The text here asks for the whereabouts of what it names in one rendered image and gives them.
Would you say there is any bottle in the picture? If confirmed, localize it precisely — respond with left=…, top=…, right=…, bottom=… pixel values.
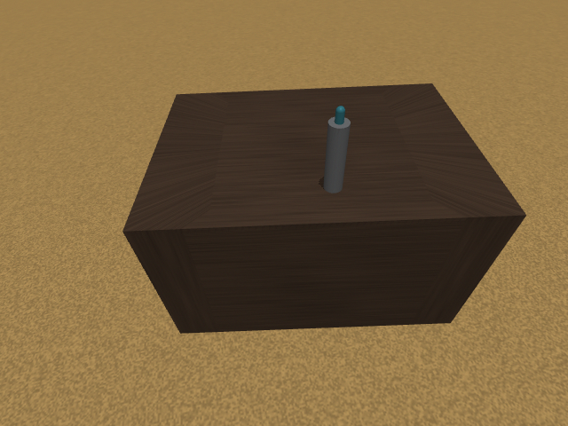
left=323, top=106, right=351, bottom=193

